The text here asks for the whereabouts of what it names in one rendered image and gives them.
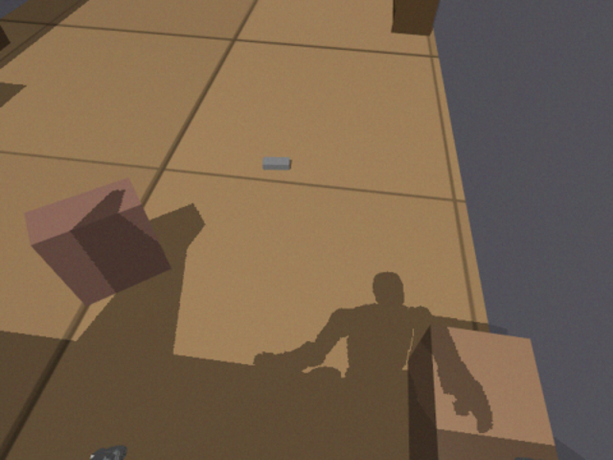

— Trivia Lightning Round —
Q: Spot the bookshelf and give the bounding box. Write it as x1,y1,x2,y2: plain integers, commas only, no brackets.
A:
392,0,439,36

